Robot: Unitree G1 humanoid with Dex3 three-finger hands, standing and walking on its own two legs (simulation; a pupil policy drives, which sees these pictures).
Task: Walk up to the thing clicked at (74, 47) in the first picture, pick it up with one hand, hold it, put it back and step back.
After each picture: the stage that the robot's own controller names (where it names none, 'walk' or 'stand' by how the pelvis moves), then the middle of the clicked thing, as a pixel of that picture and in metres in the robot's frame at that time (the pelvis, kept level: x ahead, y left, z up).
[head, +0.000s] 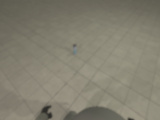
stand; (74, 49) +1.33 +0.30 -0.65
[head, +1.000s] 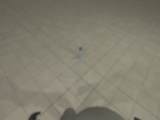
walk; (80, 52) +1.22 +0.12 -0.64
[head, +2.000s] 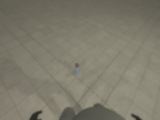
walk; (76, 69) +0.78 +0.14 -0.64
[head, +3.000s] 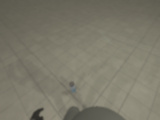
walk; (72, 87) +0.49 +0.24 -0.63
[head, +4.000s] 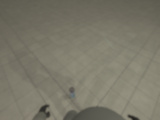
stand; (72, 92) +0.42 +0.20 -0.65
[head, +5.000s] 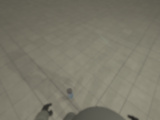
stand; (70, 93) +0.39 +0.22 -0.66
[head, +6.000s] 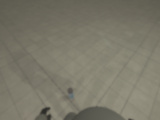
stand; (70, 93) +0.40 +0.22 -0.66
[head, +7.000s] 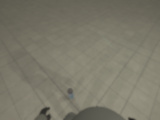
stand; (70, 93) +0.39 +0.22 -0.66
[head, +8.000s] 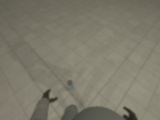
go down; (70, 85) +0.41 +0.21 -0.64
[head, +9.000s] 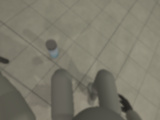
go down; (53, 50) +0.48 +0.26 -0.23
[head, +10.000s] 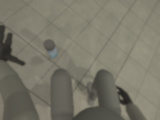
close in; (51, 50) +0.47 +0.26 -0.23
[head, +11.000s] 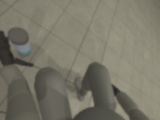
close; (22, 45) +0.45 +0.30 -0.16
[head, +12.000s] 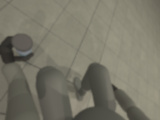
lift; (24, 48) +0.42 +0.30 -0.16
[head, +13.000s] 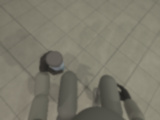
lift; (57, 64) +0.33 +0.23 -0.02
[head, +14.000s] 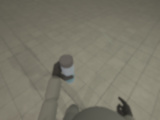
hold; (68, 71) +0.32 +0.15 +0.07
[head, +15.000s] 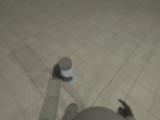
hold; (67, 72) +0.32 +0.15 +0.04
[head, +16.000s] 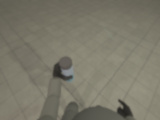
crouch; (68, 71) +0.33 +0.15 +0.03
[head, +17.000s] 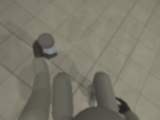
crouch; (50, 49) +0.46 +0.22 -0.05
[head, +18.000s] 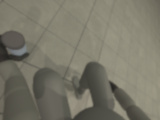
lower; (18, 48) +0.43 +0.30 -0.17
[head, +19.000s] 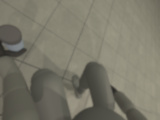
lower; (14, 44) +0.44 +0.31 -0.17
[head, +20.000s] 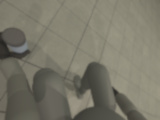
lower; (19, 46) +0.43 +0.30 -0.16
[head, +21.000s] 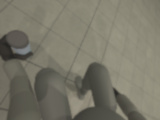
lower; (22, 48) +0.43 +0.30 -0.15
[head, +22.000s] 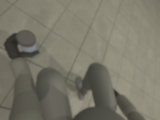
open; (29, 47) +0.44 +0.28 -0.17
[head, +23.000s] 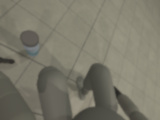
stand; (31, 46) +0.43 +0.28 -0.17
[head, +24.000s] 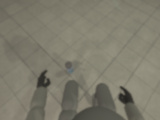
walk; (69, 68) +0.45 +0.20 -0.42
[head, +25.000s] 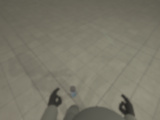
stand; (73, 91) +0.41 +0.18 -0.60
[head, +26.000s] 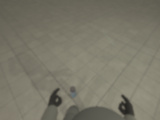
stand; (73, 92) +0.40 +0.18 -0.60
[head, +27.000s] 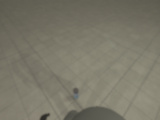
stand; (76, 93) +0.42 +0.16 -0.65
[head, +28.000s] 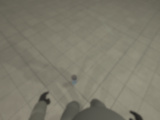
walk; (74, 80) +0.47 +0.14 -0.64
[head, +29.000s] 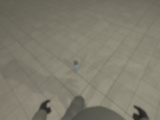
walk; (76, 66) +0.74 +0.24 -0.63
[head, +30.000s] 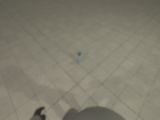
stand; (79, 57) +1.07 +0.17 -0.64
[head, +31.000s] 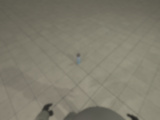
stand; (78, 59) +1.05 +0.20 -0.66
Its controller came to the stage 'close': yes
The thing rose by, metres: 0.67
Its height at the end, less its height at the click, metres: +0.00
